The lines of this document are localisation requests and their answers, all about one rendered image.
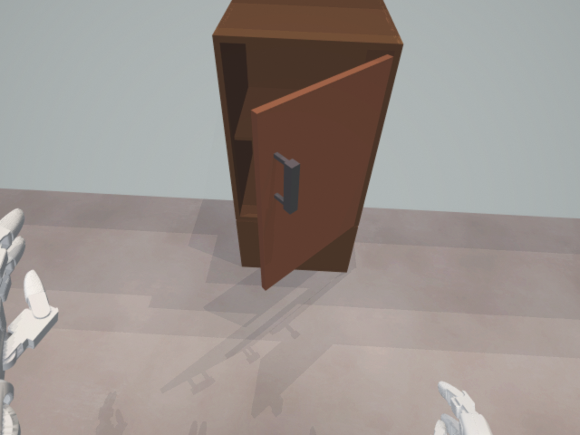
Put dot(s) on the robot left forearm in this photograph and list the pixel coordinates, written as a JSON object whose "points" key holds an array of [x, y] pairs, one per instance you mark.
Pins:
{"points": [[9, 424]]}

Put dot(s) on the cupboard door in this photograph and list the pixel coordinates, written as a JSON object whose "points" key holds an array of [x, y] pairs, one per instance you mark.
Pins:
{"points": [[329, 128]]}

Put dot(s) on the robot right hand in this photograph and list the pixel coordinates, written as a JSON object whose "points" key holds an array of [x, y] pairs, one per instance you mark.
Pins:
{"points": [[463, 407]]}

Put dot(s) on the robot left hand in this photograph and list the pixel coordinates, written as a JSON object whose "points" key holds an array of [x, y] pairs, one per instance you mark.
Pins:
{"points": [[31, 325]]}

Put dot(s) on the handle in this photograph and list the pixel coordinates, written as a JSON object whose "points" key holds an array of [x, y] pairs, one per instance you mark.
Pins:
{"points": [[291, 183]]}

